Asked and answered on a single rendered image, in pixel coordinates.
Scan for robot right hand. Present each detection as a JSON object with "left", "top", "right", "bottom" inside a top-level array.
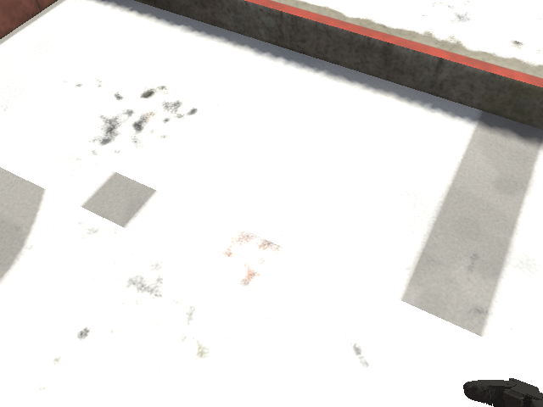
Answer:
[{"left": 463, "top": 378, "right": 543, "bottom": 407}]

